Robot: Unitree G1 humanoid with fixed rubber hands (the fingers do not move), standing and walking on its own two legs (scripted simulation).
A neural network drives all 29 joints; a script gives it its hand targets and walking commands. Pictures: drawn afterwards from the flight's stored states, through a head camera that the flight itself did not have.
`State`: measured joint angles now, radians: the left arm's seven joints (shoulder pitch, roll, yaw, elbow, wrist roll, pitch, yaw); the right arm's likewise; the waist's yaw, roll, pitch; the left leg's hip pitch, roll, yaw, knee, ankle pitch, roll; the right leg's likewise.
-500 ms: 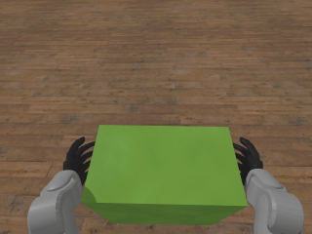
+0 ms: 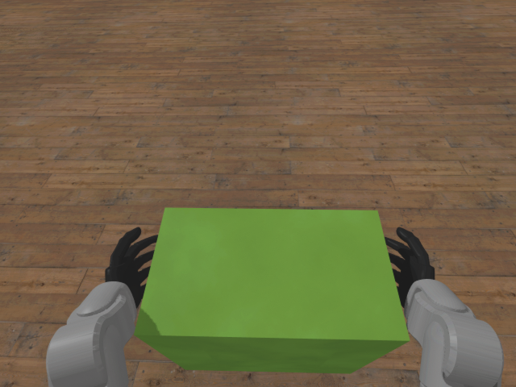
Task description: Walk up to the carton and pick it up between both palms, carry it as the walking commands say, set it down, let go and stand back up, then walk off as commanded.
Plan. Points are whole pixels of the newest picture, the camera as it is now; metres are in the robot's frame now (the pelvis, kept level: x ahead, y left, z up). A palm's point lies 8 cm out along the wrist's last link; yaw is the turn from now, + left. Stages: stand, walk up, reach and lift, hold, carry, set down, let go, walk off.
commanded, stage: hold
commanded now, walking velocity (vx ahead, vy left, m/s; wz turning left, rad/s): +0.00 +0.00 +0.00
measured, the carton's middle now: (268, 300) +0.24 +0.00 +0.00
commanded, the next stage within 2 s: set down in 0.84 s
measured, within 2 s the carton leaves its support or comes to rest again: neither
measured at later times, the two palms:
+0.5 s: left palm (129, 293) +0.24 +0.22 +0.04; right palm (380, 286) +0.24 -0.16 +0.05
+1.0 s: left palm (136, 255) +0.29 +0.21 +0.07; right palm (383, 261) +0.27 -0.17 +0.06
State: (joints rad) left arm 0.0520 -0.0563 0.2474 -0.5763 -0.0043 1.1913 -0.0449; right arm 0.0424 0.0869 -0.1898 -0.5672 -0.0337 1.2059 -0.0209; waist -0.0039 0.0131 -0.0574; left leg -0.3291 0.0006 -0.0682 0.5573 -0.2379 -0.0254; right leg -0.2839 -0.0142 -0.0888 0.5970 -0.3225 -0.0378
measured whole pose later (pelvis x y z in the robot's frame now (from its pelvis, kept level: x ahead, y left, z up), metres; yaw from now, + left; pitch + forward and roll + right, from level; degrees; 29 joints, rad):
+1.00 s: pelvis -0.02 +0.03 +0.01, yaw -2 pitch -4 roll -1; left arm -0.33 -0.06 0.33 0.27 0.20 0.72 -0.01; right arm -0.31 0.05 -0.30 0.32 -0.20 0.68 0.03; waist 0.00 -0.02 -0.04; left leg -0.24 -0.01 -0.06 0.50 -0.20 -0.02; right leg -0.18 0.01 -0.02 0.48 -0.24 -0.01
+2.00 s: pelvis -0.04 +0.02 -0.04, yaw -2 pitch +20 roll -1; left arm -0.55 -0.02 0.44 0.46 0.25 0.31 -0.04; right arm -0.53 0.05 -0.37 0.47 -0.20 0.31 0.00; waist 0.00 0.00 0.08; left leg -0.93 -0.01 -0.06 0.83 -0.25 -0.02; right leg -0.89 0.02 -0.02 0.85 -0.31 -0.02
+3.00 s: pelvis -0.10 +0.02 -0.19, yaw -3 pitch +41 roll +0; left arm -1.04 0.14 0.46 0.56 0.17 0.40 0.00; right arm -1.00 -0.04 -0.47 0.52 -0.11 0.37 -0.06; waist 0.00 0.00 0.04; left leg -1.78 -0.03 -0.06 1.40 -0.34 -0.02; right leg -1.75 0.04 0.00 1.44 -0.41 -0.01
